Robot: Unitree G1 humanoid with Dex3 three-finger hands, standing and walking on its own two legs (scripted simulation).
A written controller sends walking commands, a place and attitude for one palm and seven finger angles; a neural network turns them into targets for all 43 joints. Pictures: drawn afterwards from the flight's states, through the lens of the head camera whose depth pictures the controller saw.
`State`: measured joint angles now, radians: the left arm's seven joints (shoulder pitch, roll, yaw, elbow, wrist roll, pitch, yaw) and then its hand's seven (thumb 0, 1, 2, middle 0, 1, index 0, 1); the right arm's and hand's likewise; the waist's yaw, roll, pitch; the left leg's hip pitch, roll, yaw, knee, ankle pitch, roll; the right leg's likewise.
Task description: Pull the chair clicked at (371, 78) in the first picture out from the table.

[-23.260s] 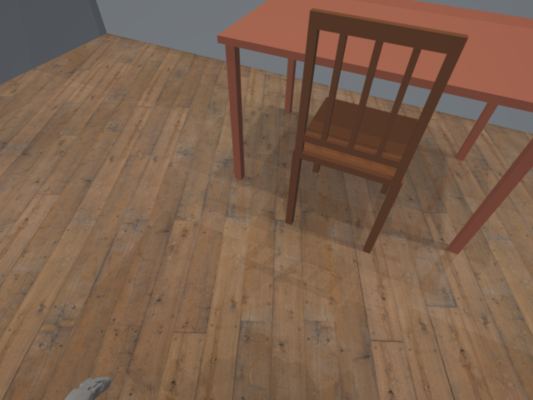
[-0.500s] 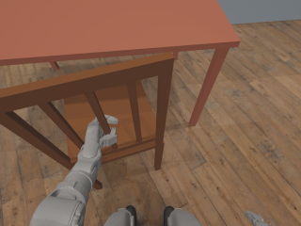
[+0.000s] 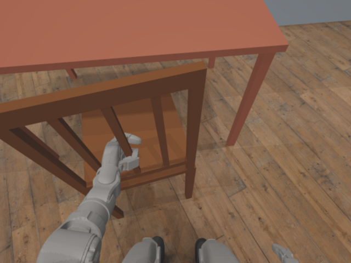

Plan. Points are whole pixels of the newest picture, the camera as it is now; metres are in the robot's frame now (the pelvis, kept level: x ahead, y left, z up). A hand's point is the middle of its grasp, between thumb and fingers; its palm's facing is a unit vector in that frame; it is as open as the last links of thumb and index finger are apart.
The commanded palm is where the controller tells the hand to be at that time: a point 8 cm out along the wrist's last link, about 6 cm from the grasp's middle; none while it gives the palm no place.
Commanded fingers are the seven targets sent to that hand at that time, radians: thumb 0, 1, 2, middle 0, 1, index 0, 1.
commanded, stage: step backward, pulling the chair out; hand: left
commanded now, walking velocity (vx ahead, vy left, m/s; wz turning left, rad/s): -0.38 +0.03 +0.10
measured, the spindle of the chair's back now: (125, 146) +0.40 +0.13 -0.04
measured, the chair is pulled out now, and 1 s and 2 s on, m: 0.17 0.21 0.23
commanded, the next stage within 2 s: none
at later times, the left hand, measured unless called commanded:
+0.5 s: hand (135, 160) +0.36 +0.11 -0.05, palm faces +0.04 -0.98 -0.18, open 5.2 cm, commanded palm +0.36 +0.16 -0.05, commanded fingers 0.00 0.90 0.90 -0.50 -1.45 -0.50 -1.45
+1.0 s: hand (132, 174) +0.33 +0.11 -0.05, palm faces +0.01 -0.98 -0.18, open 5.2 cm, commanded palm +0.32 +0.16 -0.05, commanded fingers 0.00 0.90 0.90 -0.50 -1.45 -0.50 -1.45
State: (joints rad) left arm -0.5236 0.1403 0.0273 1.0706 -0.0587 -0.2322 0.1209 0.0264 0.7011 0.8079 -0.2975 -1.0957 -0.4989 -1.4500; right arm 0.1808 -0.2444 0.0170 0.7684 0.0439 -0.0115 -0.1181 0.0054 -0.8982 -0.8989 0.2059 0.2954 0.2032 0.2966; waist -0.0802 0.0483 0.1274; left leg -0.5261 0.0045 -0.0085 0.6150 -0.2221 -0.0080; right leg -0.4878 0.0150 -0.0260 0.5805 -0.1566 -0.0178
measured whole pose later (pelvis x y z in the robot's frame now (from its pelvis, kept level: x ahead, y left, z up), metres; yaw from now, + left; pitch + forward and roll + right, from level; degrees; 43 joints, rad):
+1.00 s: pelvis -0.04 -0.01 +0.00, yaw +3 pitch +5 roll +1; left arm -0.53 0.15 -0.02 0.98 -0.08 -0.14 0.12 0.04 0.69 0.81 -0.27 -1.16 -0.50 -1.45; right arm 0.18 -0.25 0.01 0.70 0.06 0.05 -0.12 0.00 -0.90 -0.90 0.20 0.30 0.20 0.30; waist -0.07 0.01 0.12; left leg -0.42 -0.02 0.00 0.61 -0.29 -0.01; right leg -0.55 -0.03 -0.04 0.51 -0.06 -0.02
